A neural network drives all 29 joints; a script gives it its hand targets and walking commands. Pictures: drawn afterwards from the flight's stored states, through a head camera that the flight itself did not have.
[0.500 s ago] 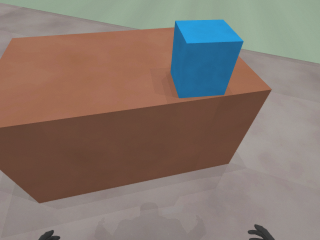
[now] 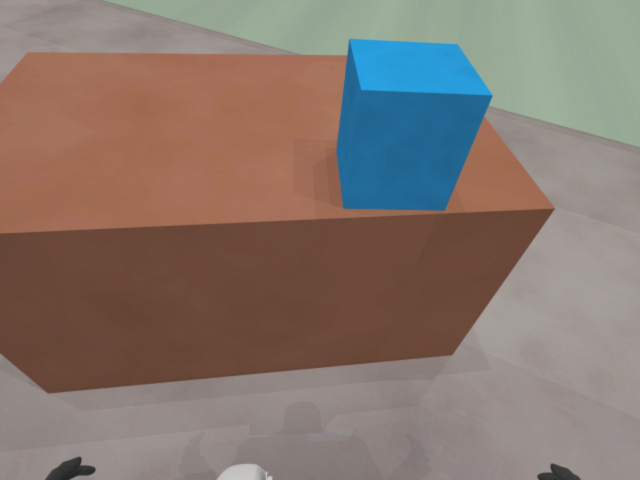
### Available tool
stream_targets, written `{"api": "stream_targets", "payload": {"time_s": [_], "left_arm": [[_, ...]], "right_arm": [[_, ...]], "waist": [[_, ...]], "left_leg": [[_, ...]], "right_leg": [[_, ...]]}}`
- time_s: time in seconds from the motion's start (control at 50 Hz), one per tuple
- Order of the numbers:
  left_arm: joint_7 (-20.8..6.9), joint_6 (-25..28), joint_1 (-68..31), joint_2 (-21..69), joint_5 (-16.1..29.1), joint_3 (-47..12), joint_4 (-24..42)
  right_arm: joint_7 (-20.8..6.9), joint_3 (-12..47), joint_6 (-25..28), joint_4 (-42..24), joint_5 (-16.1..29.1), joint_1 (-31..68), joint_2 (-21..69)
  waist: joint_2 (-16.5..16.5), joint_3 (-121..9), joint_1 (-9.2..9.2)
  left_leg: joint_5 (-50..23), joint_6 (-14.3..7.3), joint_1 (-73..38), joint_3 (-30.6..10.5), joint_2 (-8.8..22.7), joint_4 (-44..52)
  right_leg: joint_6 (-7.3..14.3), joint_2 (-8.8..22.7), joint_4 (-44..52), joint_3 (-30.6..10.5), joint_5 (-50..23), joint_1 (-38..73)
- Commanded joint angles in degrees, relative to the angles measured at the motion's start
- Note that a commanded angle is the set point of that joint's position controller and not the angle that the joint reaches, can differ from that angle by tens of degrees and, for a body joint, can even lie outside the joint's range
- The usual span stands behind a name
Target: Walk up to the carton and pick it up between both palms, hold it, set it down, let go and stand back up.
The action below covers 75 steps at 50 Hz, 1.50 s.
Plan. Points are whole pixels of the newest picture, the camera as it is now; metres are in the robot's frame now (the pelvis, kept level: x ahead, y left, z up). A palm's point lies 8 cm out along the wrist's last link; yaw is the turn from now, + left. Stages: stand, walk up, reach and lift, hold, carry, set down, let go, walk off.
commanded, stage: walk up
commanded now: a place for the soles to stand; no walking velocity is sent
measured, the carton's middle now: (399, 128) +0.73 -0.16 +0.06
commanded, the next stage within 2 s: none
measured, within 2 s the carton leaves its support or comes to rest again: neither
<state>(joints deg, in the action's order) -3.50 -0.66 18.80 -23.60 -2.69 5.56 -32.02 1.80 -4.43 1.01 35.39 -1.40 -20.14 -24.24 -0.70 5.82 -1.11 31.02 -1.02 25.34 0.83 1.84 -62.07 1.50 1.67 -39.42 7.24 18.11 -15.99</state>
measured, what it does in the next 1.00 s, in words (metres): walks ahead: left foot, then right foot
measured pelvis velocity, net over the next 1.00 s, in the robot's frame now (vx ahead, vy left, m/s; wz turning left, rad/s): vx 0.26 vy -0.20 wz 0.16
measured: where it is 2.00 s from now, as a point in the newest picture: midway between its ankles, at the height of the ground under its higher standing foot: (379, 475)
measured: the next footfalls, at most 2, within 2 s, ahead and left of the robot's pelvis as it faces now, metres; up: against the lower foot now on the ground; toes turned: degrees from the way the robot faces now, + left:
left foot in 0.08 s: +0.13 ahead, +0.07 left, +0.00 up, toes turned +5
right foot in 0.48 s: +0.33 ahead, -0.34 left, +0.00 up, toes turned +11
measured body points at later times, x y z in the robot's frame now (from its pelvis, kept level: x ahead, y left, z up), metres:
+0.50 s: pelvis +0.15 -0.13 -0.02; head +0.16 -0.11 +0.42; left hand +0.31 +0.18 -0.09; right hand +0.24 -0.48 -0.05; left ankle +0.09 +0.07 -0.71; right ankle +0.26 -0.30 -0.72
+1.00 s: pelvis +0.26 -0.20 -0.01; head +0.27 -0.18 +0.44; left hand +0.30 +0.13 -0.11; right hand +0.48 -0.48 -0.05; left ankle +0.29 -0.08 -0.71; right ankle +0.28 -0.34 -0.70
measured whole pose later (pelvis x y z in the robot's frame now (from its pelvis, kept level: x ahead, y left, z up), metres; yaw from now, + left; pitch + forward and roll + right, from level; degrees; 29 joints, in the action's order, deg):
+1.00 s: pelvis +0.26 -0.20 -0.01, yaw +9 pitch -4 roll +1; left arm -0.6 -2.4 19.5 -27.0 0.4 1.4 -33.3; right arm 2.6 -2.2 1.9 30.6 -1.0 -12.6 -24.6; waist 3.9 6.7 -1.1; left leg 20.9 -1.1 21.3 2.2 -0.2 -46.6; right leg 1.3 4.4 -54.2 1.2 32.6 -20.0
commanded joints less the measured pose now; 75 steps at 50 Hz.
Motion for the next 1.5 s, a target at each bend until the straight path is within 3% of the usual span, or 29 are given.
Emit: {"api": "stream_targets", "payload": {"time_s": [0.0,0.02,0.04,0.06,0.08,0.14,0.28,0.38,0.42,0.44,0.46,0.48,0.5,0.54,0.58,0.66,0.74,0.76,0.78,0.8,0.82,0.84,0.96,1.0,1.02,1.04,1.1,1.2,1.48], "left_arm": [[0.4,0.1,-7.0,-11.4,0.2,3.1,7.8],[0.2,-0.4,-6.0,-8.8,-0.3,2.4,7.6],[0.0,-0.9,-4.6,-6.4,0.0,1.7,8.6],[-0.2,-1.8,-3.0,-7.2,0.5,2.5,10.1],[-0.4,-2.7,-1.6,-10.8,-0.4,3.8,10.8],[-1.2,-3.1,-1.6,-13.7,-0.5,4.2,11.6],[-1.6,-1.9,-0.9,-10.7,0.2,3.0,11.4],[-2.0,-1.0,0.0,-10.2,0.8,2.8,10.5],[-1.3,-0.9,7.9,-12.4,0.7,4.1,7.2],[-0.6,-0.5,12.4,-15.2,0.6,5.1,5.3],[0.1,-0.2,15.1,-19.8,0.4,6.2,5.7],[0.4,0.3,11.8,-23.3,0.9,6.4,8.9],[0.6,0.5,7.6,-22.3,1.5,6.3,9.9],[1.6,0.9,5.9,-19.5,1.4,5.7,9.4],[2.3,1.1,4.6,-18.4,1.0,5.0,8.6],[2.8,1.3,-0.2,-16.4,1.0,3.4,9.0],[2.9,1.2,-4.9,-11.9,2.1,-0.2,8.6],[2.7,1.1,-2.2,-9.9,2.5,-1.2,7.4],[2.5,0.8,-0.2,-8.1,3.4,-1.6,7.4],[3.0,-0.3,1.3,-11.2,4.0,-0.6,6.9],[3.4,-1.6,0.9,-16.1,3.8,0.9,6.2],[3.3,-1.9,0.5,-16.7,3.3,0.7,6.0],[3.6,0.9,5.7,-12.7,3.2,-1.1,0.1],[3.9,1.8,2.8,-16.3,2.6,-0.4,0.0],[3.9,2.2,-1.2,-18.5,2.6,-0.3,1.2],[3.6,2.3,-5.1,-19.0,3.2,-0.3,1.8],[3.2,2.9,-4.2,-13.6,4.0,-2.3,-1.1],[3.7,2.7,-6.0,-15.0,4.1,-2.1,-4.4],[3.1,1.9,-15.2,-12.7,4.7,-2.6,-12.2]], "right_arm": [[-0.3,-3.7,1.5,-3.3,0.8,-13.2,-10.6],[0.3,-4.6,1.5,-2.7,0.7,-16.9,-11.6],[1.1,-5.7,1.4,-3.6,-0.4,-18.7,-15.2],[2.1,-5.7,1.6,-7.7,-2.2,-13.3,-18.1],[3.4,-5.7,1.9,-9.9,-2.3,-8.6,-18.2],[4.5,-4.8,3.8,-11.1,-2.0,-4.4,-16.8],[3.1,-4.1,4.4,-11.7,-1.3,-2.9,-16.0],[2.4,-4.5,3.0,-12.8,-0.6,0.3,-18.3],[2.1,-4.2,2.1,-12.9,-0.8,0.9,-17.1],[1.7,-3.3,1.7,-12.8,-0.8,-1.3,-14.1],[1.3,-1.8,1.6,-14.2,-0.2,-1.9,-9.5],[1.7,-1.4,1.2,-16.7,1.2,-0.5,-8.7],[2.2,-3.0,0.1,-17.0,1.8,1.3,-13.4],[2.0,-3.6,0.6,-14.6,1.8,2.9,-15.9],[1.7,-3.3,1.2,-11.5,1.6,-0.9,-14.1],[0.4,-2.7,1.0,-10.7,1.0,-0.4,-12.5],[0.0,-2.7,1.7,-5.9,1.3,-6.1,-10.7],[0.3,-3.1,1.7,-5.6,0.9,-5.7,-12.2],[0.7,-3.6,1.8,-7.4,0.2,-2.1,-16.3],[1.0,-3.5,1.9,-10.2,0.5,2.1,-17.5],[1.5,-4.0,1.7,-10.1,0.7,3.3,-17.4],[1.7,-4.0,1.8,-10.1,0.4,4.3,-17.4],[-0.1,-1.9,0.9,-8.7,1.0,13.1,-13.9],[-1.1,-0.5,0.5,-7.9,2.0,12.8,-10.9],[-1.3,0.2,0.4,-7.2,2.3,11.2,-10.0],[-1.1,0.3,-0.2,-5.5,2.7,9.4,-10.3],[-0.7,-0.2,0.1,-2.8,2.2,13.0,-13.3],[-0.4,0.9,0.3,2.2,2.3,12.2,-11.9],[-1.1,1.3,0.0,14.8,2.0,16.3,-11.3]], "waist": [[6.9,-0.5,5.61],[3.1,-2.8,7.58],[-9.2,-2.4,9.13],[-10.9,0.4,6.22],[-4.4,3.6,3.58],[-2.3,4.3,1.77],[-10.9,5.2,2.66],[-14.6,0.6,1.23],[-8.4,-4.4,-3.42],[1.6,-7.7,-5.99],[15.8,-9.6,-8.76],[18.4,-10.3,-7.09],[15.1,-6.3,-6.22],[10.0,-2.6,-5.83],[12.3,-1.5,-3.36],[14.9,0.8,-1.24],[8.0,-3.1,4.64],[2.4,-4.5,5.14],[-9.0,-4.8,4.35],[-7.0,-4.3,2.47],[-5.2,-3.5,3.30],[-6.2,-2.2,3.30],[-8.5,-6.2,-0.88],[-3.5,-7.5,0.14],[-0.6,-7.7,1.71],[-0.9,-6.8,3.05],[-2.9,-5.3,1.44],[3.4,-8.2,0.79],[6.7,-5.8,0.65]], "left_leg": [[-12.1,-1.5,-26.0,0.7,-1.0,22.8],[-11.6,-1.4,-33.4,-2.7,0.5,23.9],[2.4,-3.2,-30.8,-16.2,7.8,34.5],[25.5,-8.2,-20.4,-44.0,20.3,48.1],[32.2,-10.4,-15.1,-46.5,23.2,51.5],[21.6,-11.6,-12.4,-40.7,21.8,48.3],[-14.8,-12.2,-10.5,-14.1,13.9,37.9],[-15.7,-7.9,-3.0,-4.9,11.1,31.4],[-12.2,-6.5,3.4,-2.0,9.6,19.5],[-11.1,-4.5,6.0,1.2,5.9,5.2],[-0.4,-1.1,14.7,3.6,0.2,-12.7],[8.7,0.5,17.3,-2.6,-4.8,-19.5],[7.8,0.2,16.9,-5.9,-1.7,-23.2],[3.3,0.1,18.7,-8.2,1.5,-22.1],[3.0,-0.4,15.0,-7.5,2.4,-16.4],[4.0,-0.7,3.0,-4.6,1.8,0.2],[-19.9,-0.6,-22.2,0.7,-1.7,24.9],[-21.3,-1.0,-25.4,-5.5,0.8,30.4],[-22.0,-4.9,-23.1,-25.8,12.0,36.3],[-16.0,-10.7,-13.7,-37.9,19.1,40.2],[-5.9,-15.1,-7.5,-37.8,20.1,40.8],[-3.5,-15.5,-5.9,-36.2,19.1,40.9],[-32.7,-7.2,-5.4,-12.7,9.8,28.1],[-29.8,-2.1,-4.1,-7.0,5.6,20.8],[-24.6,0.8,-6.2,-5.2,2.3,18.1],[-17.6,1.3,-11.7,-4.0,1.7,22.0],[-29.2,-1.0,-16.7,-9.2,6.1,27.1],[-33.9,0.4,-15.1,-5.4,4.6,26.3],[-27.5,0.9,-18.5,-4.4,4.6,37.2]], "right_leg": [[6.8,11.2,8.9,-11.5,22.8,-22.9],[3.8,8.4,-0.4,-7.3,23.2,-28.9],[1.3,3.0,-15.4,-1.4,21.5,-32.0],[-0.6,-0.8,-29.4,-7.8,17.2,-34.4],[-0.8,0.4,-35.0,-14.3,14.7,-33.6],[-1.8,4.8,-35.3,-15.5,10.1,-31.7],[-2.6,6.7,-22.3,-10.5,2.4,-24.6],[0.0,3.7,-6.2,-2.1,-1.8,-3.8],[0.8,0.8,-1.7,-0.3,-3.3,12.4],[1.6,-1.2,0.1,-1.1,0.2,18.6],[6.9,9.6,5.8,-19.2,8.7,18.6],[15.1,21.4,20.6,-43.9,22.4,12.6],[19.0,25.3,27.8,-50.1,32.1,8.8],[17.5,23.1,22.1,-41.0,20.7,8.7],[15.5,21.8,16.2,-31.9,6.8,5.2],[13.4,21.4,16.3,-22.6,3.4,-5.5],[4.7,14.1,-1.0,-6.2,-10.0,-15.8],[2.0,12.8,-8.1,-2.9,-3.4,-18.1],[-1.7,7.4,-18.0,0.6,7.6,-21.3],[-2.0,4.8,-19.4,-5.1,18.7,-16.7],[-1.4,5.4,-21.6,-8.3,20.1,-10.8],[-0.8,5.5,-21.6,-8.9,20.4,-10.6],[0.7,3.5,2.8,-6.3,-1.5,3.4],[1.4,8.4,9.8,-14.8,-14.4,6.7],[3.5,13.5,13.2,-23.1,-14.5,3.2],[5.5,14.9,12.7,-22.2,-9.5,-2.6],[1.1,9.3,10.1,-13.0,-10.9,-5.1],[0.4,10.8,8.9,-11.7,-30.7,5.1],[-0.1,9.2,19.9,-9.1,-13.6,5.4]]}}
